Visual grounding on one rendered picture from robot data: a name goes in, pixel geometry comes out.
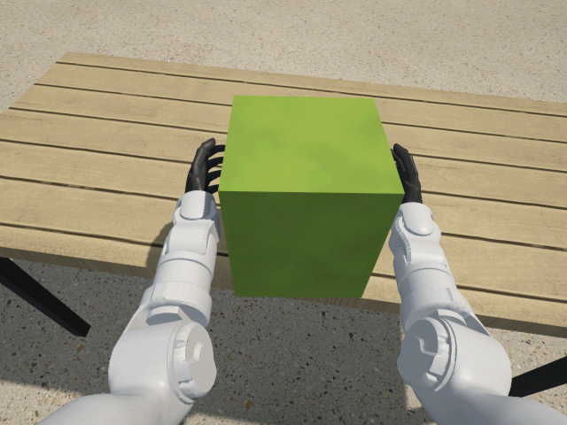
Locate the left robot forearm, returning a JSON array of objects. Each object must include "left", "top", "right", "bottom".
[{"left": 108, "top": 190, "right": 221, "bottom": 388}]

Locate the right robot forearm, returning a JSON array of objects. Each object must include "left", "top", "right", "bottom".
[{"left": 388, "top": 202, "right": 512, "bottom": 387}]

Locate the table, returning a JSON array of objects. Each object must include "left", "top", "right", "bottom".
[{"left": 0, "top": 51, "right": 567, "bottom": 398}]

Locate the robot left hand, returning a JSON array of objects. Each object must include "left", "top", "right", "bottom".
[{"left": 184, "top": 138, "right": 226, "bottom": 194}]

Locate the robot left upper arm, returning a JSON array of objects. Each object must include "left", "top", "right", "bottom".
[{"left": 35, "top": 320, "right": 217, "bottom": 425}]

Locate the robot right hand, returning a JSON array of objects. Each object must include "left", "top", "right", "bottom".
[{"left": 390, "top": 143, "right": 423, "bottom": 205}]

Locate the carton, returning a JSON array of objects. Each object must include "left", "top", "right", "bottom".
[{"left": 218, "top": 96, "right": 405, "bottom": 298}]

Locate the robot right upper arm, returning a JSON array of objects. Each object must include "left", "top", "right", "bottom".
[{"left": 397, "top": 316, "right": 567, "bottom": 425}]

